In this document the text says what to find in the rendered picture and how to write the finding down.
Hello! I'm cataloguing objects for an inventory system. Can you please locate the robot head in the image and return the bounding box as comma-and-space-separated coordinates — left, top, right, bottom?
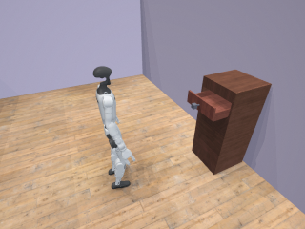
92, 66, 112, 95

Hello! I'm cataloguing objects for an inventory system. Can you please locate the drawer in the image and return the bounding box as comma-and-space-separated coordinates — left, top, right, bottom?
187, 90, 232, 122

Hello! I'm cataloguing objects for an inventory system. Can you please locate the robot right hand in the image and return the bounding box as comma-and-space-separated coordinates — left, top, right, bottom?
121, 148, 135, 166

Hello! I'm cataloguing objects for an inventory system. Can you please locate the handle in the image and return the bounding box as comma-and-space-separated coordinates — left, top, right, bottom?
191, 102, 200, 110

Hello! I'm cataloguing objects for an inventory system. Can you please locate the right robot upper arm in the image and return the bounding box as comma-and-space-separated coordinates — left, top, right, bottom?
102, 95, 116, 130

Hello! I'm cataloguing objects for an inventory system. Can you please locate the right robot thigh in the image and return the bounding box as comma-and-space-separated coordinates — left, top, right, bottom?
109, 136, 126, 167

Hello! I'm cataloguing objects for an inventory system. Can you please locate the right robot forearm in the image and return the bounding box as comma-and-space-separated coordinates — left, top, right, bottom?
108, 123, 127, 152

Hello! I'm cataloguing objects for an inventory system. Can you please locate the cabinet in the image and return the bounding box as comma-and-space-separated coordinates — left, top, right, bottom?
192, 70, 272, 175

